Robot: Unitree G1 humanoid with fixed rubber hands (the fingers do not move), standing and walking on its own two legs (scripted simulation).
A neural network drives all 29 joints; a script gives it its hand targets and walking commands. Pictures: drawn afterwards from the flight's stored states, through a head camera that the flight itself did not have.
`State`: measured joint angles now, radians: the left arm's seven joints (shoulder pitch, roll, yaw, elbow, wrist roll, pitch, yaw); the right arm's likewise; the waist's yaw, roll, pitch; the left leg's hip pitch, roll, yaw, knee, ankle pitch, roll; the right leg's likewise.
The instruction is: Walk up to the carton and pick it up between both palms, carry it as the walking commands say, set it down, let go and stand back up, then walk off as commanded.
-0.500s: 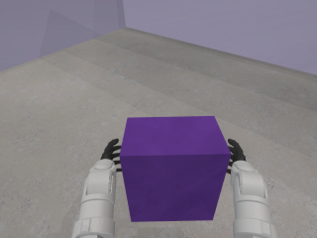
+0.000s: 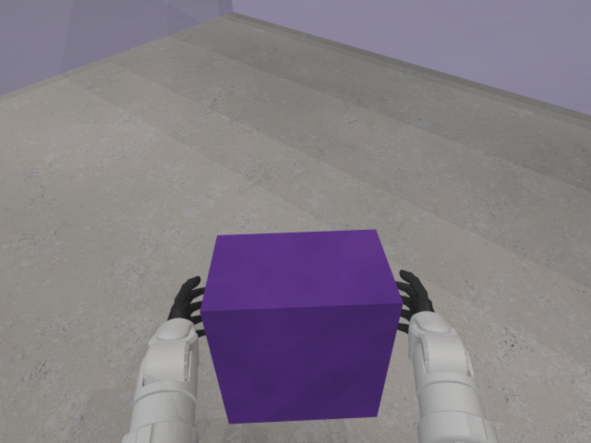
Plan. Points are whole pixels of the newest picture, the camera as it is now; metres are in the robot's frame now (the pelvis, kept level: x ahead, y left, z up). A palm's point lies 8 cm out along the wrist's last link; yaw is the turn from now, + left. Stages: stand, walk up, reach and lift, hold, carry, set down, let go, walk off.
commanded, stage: set down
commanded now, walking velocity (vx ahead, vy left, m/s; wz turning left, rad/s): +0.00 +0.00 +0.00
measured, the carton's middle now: (300, 329) +0.32 +0.01 -0.09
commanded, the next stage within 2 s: none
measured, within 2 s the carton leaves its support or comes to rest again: neither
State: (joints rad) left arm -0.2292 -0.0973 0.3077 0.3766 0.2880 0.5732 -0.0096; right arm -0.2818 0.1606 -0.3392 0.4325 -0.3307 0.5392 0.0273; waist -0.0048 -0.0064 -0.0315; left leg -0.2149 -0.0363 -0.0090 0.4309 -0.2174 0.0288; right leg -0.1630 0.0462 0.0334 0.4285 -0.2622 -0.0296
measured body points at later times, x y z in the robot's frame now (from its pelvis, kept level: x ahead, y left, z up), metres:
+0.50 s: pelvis -0.06 +0.00 -0.05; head +0.09 +0.01 +0.38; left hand +0.29 +0.15 -0.13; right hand +0.28 -0.19 -0.12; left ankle +0.01 +0.10 -0.74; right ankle -0.03 -0.11 -0.74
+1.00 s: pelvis -0.07 +0.01 -0.12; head +0.14 +0.02 +0.29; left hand +0.33 +0.17 -0.21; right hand +0.31 -0.18 -0.21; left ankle +0.01 +0.10 -0.74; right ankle -0.03 -0.11 -0.74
